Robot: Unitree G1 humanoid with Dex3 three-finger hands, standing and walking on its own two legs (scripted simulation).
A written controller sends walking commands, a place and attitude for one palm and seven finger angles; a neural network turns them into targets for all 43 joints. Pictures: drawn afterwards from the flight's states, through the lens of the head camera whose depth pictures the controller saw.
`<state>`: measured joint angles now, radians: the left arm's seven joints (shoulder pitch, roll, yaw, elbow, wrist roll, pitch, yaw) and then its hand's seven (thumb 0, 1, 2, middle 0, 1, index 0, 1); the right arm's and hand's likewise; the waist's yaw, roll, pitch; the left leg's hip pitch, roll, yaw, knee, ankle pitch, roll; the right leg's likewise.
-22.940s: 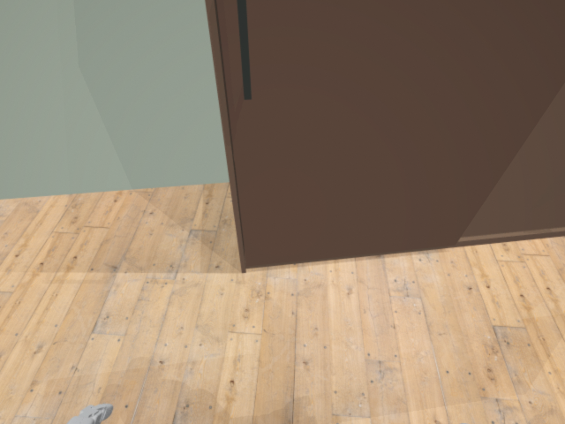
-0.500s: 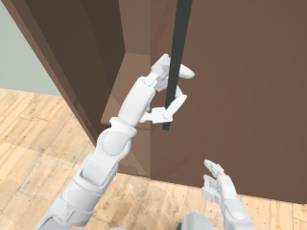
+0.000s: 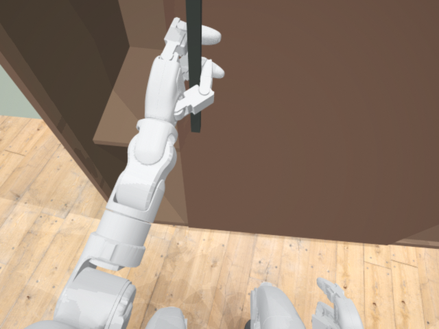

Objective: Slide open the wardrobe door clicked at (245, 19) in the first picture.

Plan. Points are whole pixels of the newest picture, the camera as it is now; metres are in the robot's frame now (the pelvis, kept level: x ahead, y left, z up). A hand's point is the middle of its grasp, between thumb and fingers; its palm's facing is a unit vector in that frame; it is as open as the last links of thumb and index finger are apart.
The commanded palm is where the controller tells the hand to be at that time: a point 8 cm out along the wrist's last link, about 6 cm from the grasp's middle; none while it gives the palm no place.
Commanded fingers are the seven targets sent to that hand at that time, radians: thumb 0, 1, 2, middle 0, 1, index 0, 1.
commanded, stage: step sideways, sliding the door along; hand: left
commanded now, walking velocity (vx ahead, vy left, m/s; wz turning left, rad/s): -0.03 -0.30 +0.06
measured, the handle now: (196, 43) +0.46 +0.11 +0.23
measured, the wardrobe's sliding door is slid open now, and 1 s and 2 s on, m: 0.28 0.46 0.53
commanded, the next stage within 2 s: stop walking and hold the door there in 1.44 s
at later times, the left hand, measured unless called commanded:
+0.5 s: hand (264, 95) +0.41 +0.01 +0.19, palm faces +0.22 -0.97 -0.07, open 6.1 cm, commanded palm +0.38 -0.02 +0.19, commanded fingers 0.00 0.90 0.90 -0.45 -1.40 -0.45 -1.40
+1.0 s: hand (344, 101) +0.42 -0.11 +0.19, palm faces +0.25 -0.97 -0.05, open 6.1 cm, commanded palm +0.40 -0.15 +0.19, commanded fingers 0.00 0.90 0.90 -0.45 -1.40 -0.45 -1.40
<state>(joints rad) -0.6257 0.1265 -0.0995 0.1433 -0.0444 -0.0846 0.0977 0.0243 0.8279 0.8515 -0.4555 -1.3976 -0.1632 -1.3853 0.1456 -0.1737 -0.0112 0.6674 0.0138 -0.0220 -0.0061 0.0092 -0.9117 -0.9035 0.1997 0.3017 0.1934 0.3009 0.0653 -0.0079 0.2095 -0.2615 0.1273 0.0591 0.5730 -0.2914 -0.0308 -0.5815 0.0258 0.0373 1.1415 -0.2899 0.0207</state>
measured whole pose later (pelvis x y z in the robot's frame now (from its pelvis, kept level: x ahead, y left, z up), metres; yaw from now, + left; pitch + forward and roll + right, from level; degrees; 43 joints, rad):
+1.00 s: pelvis +0.04 -0.29 +0.00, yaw +8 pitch -1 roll -3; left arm -0.60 0.13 -0.06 0.11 -0.06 -0.04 0.15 0.01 0.83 0.87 -0.41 -1.40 -0.14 -1.33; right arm 0.10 -0.20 -0.02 0.62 0.05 -0.10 0.01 0.01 -0.91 -0.90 0.20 0.30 0.19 0.30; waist 0.16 0.05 0.21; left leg -0.19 0.16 0.06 0.55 -0.33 -0.06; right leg -0.47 -0.04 -0.04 0.92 -0.39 0.03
